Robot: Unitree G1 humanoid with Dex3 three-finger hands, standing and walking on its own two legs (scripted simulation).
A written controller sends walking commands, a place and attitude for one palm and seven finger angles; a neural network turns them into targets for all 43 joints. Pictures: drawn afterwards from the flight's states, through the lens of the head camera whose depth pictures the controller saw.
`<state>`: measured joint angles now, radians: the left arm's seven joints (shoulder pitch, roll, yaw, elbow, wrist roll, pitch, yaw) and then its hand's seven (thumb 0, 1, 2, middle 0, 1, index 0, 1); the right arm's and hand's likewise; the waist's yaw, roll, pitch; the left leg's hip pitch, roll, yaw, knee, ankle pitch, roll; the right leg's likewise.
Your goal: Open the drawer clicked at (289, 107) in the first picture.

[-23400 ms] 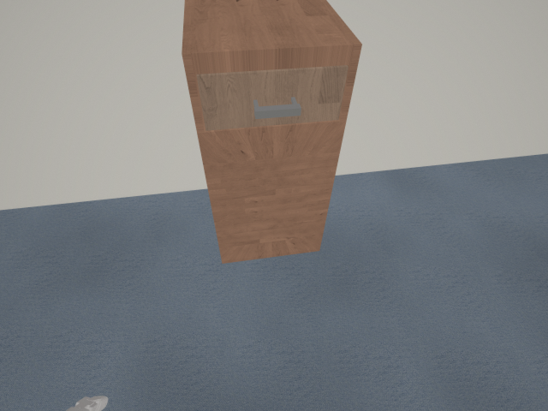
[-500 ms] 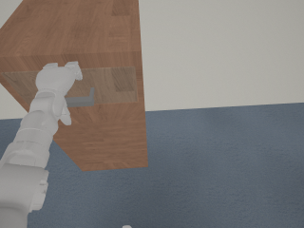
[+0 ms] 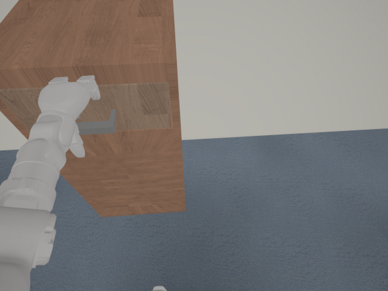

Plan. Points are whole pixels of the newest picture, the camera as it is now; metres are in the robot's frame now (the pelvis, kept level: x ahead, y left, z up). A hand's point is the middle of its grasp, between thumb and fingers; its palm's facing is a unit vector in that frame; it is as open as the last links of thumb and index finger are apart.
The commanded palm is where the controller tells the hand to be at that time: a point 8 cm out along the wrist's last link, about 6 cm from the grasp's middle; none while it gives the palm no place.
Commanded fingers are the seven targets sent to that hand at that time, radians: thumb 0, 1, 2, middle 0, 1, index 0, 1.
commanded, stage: re-aim the fingers above the handle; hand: left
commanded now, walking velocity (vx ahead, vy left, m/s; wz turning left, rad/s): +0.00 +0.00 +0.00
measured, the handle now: (91, 121) +0.51 +0.25 +0.03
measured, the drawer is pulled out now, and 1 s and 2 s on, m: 0.00 0.00 0.00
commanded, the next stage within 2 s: lower the fingers behind the handle in 0.16 s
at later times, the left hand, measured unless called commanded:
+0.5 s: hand (78, 117) +0.47 +0.24 +0.09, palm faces +0.00 -0.03 -1.00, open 13.5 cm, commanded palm +0.46 +0.26 +0.12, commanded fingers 0.00 -0.50 0.30 -0.30 -1.20 -0.30 -1.20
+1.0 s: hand (79, 118) +0.47 +0.24 +0.08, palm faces +0.03 -0.01 -1.00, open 13.6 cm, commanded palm +0.46 +0.26 +0.08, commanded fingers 0.00 -0.50 0.30 -0.30 -1.20 -0.30 -1.20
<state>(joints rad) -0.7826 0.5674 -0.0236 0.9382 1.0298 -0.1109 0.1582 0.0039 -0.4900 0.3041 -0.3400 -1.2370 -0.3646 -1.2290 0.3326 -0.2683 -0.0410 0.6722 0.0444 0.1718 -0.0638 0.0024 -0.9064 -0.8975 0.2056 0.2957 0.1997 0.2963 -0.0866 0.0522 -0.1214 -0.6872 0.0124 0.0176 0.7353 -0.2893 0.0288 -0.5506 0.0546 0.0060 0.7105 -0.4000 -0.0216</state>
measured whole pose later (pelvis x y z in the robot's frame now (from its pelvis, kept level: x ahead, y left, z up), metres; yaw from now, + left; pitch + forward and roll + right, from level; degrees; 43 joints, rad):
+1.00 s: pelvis -0.04 +0.01 -0.02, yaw +0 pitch +16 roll -2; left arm -0.96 0.58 -0.07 1.11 1.07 -0.06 0.22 0.00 -0.49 0.30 -0.33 -1.24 -0.31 -1.32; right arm 0.37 -0.27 0.01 0.63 0.05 0.15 -0.08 0.00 -0.91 -0.90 0.21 0.30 0.20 0.30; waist -0.13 0.04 -0.14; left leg -0.85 0.02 0.00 0.84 -0.28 0.04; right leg -0.72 0.06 -0.01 0.83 -0.40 -0.01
